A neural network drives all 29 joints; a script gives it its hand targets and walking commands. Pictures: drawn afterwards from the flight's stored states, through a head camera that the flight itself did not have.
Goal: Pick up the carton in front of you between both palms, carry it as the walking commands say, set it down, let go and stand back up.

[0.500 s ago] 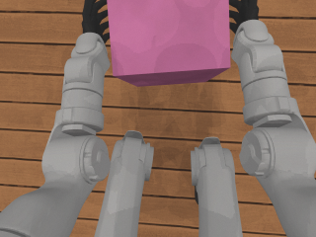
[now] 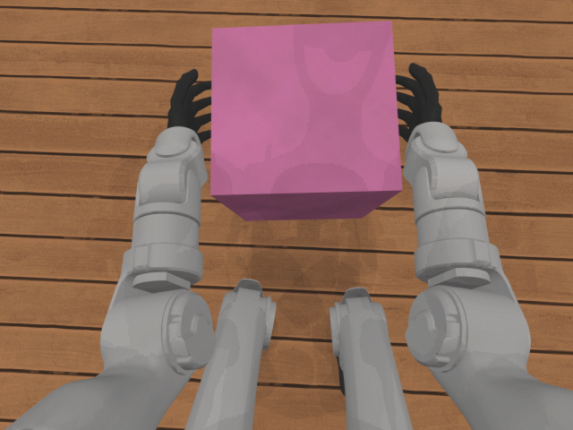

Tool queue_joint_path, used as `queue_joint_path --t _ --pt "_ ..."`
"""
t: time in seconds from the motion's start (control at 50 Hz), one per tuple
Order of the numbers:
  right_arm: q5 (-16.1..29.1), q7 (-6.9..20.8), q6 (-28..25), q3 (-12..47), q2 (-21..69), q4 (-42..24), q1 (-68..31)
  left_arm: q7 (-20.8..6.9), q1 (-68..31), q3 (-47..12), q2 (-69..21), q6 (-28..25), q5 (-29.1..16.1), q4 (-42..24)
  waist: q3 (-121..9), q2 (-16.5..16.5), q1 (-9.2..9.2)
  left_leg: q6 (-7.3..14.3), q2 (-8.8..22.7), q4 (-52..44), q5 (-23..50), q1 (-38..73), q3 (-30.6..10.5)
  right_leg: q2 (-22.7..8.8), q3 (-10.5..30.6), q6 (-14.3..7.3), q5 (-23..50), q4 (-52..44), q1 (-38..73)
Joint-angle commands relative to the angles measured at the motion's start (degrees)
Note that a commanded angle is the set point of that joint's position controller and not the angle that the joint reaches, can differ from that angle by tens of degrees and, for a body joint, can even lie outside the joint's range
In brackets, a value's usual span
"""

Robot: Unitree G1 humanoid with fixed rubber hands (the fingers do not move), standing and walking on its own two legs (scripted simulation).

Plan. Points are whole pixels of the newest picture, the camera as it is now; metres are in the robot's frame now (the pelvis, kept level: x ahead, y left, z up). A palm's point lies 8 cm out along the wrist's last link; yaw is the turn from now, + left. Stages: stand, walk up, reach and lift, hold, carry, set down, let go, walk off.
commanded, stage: reach and lift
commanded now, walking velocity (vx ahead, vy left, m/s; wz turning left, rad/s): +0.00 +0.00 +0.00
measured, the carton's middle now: (302, 143) +0.51 +0.02 -0.13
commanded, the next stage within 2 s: none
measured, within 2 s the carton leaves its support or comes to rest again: neither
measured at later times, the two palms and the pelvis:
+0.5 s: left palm (126, 112) +0.44 +0.16 +0.11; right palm (508, 114) +0.45 -0.14 +0.11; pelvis +0.05 +0.00 +0.14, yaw +0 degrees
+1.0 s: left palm out of the picture +0.39 +0.16 +0.25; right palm out of the picture +0.39 -0.14 +0.25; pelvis +0.10 +0.00 +0.25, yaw +0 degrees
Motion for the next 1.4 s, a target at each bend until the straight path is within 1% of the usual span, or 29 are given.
queue_joint_path --t 0.0,0.14,0.28,0.42,0.58,0.76,0.86,0.92,0.98,1.02,1.1,1.16,1.2,1.26,1.38 --pt "11.7 16.1 -0.9 30.6 65.8 -0.3 -35.5 -16.4 -40.7 -34.4 -62.1 -1.9 -12.5 -0.6 -67.3 -0.8 1.45 2.0 -3.9 -11.2 14.7 41.7 12.2 3.7 -11.3 -1.3 13.2 -12.2 38.9" --pt "10.7 15.4 -2.7 31.1 68.0 0.8 -26.3 -16.2 -31.1 -34.7 -63.5 -3.9 -11.4 1.4 -57.4 -1.1 1.23 2.4 -4.0 -17.9 14.9 46.4 10.2 3.6 -9.4 -1.3 13.8 -19.4 43.9" --pt "9.0 14.6 -4.4 31.0 69.1 1.2 -18.1 -16.0 -23.1 -34.9 -64.3 -5.7 -9.8 2.2 -50.6 -0.3 0.53 3.0 -3.7 -25.3 14.3 53.0 8.5 3.2 -7.5 -1.6 13.6 -27.3 51.0" --pt "8.7 14.6 -5.2 33.4 70.1 -0.8 -10.3 -16.0 -15.1 -37.0 -65.4 -6.6 -9.1 1.0 -45.9 0.2 0.2 3.4 -3.1 -33.1 15.9 62.0 6.7 2.5 -5.7 -2.0 15.5 -34.9 60.4" --pt "8.7 15.0 -5.3 37.0 70.9 -3.8 -1.3 -16.1 -5.9 -40.4 -66.4 -6.7 -9.1 -1.5 -39.7 0.6 -0.15 3.7 -2.1 -42.9 19.6 73.8 4.6 1.4 -3.9 -2.4 19.4 -44.5 71.7" --pt "8.4 15.5 -3.2 39.3 70.4 -6.8 9.6 -16.3 4.8 -43.5 -66.3 -4.7 -9.3 -4.1 -29.4 1.2 -0.89 3.8 -1.1 -54.6 25.8 87.4 2.6 0.1 -2.3 -2.9 25.5 -56.0 84.6" --pt "9.3 15.9 -0.2 41.5 69.8 -10.5 14.6 -16.6 10.0 -45.8 -66.2 -1.8 -10.2 -7.2 -24.0 1.3 -1.16 3.9 -0.6 -60.9 29.2 94.7 2.2 -0.5 -2.1 -2.8 29.0 -62.2 92.6" --pt "10.2 16.2 2.2 43.3 69.5 -13.5 17.1 -16.8 12.5 -47.5 -65.9 0.5 -10.9 -9.9 -20.6 1.3 -1.29 3.9 -0.4 -64.3 30.0 98.6 2.1 -0.8 -1.9 -2.7 29.9 -65.6 96.8" --pt "10.9 16.4 5.0 44.8 69.2 -16.8 18.9 -17.0 14.2 -49.0 -65.5 3.1 -11.6 -13.0 -16.6 1.3 -1.38 3.9 -0.1 -67.4 29.8 101.7 2.0 -1.0 -1.8 -2.7 29.7 -68.8 99.9" --pt "10.8 16.7 6.7 44.3 68.8 -17.6 19.7 -17.2 14.9 -48.6 -64.7 4.8 -11.3 -13.8 -12.6 1.2 -1.44 3.9 0.0 -69.3 27.4 102.7 1.9 -1.1 -1.9 -2.7 27.5 -70.7 100.5" --pt "9.4 17.4 9.2 41.1 67.6 -16.3 19.3 -17.8 14.5 -45.3 -63.8 7.0 -9.9 -12.5 -5.5 1.1 -1.44 4.2 0.2 -71.5 19.8 102.4 2.2 -1.3 -2.1 -3.0 20.0 -73.0 99.6" --pt "8.6 18.2 9.4 38.7 67.5 -14.5 16.0 -18.4 11.4 -42.6 -63.6 7.3 -8.9 -10.6 -3.1 1.1 -1.33 4.6 0.4 -71.6 14.9 101.4 2.5 -1.6 -2.4 -3.3 14.9 -73.2 98.4" --pt "9.0 18.5 9.2 39.1 68.2 -15.0 13.4 -18.7 8.7 -43.1 -64.5 7.1 -9.3 -11.1 -4.5 1.2 -1.46 4.7 0.5 -71.3 14.5 102.1 2.6 -1.7 -2.5 -3.5 14.4 -73.0 98.7" --pt "9.5 18.7 9.0 39.9 69.0 -15.9 10.7 -18.9 6.2 -43.9 -65.6 6.9 -10.0 -11.9 -7.3 1.1 -1.46 4.7 0.4 -70.9 15.7 103.3 2.8 -1.7 -2.7 -3.5 15.6 -72.5 99.6" --pt "9.8 18.6 9.2 40.4 68.9 -16.6 10.4 -18.7 5.8 -44.6 -66.0 7.2 -10.5 -12.5 -9.4 1.2 -1.6 4.5 0.3 -71.1 17.3 104.9 2.8 -1.5 -2.8 -3.3 17.0 -72.6 100.9"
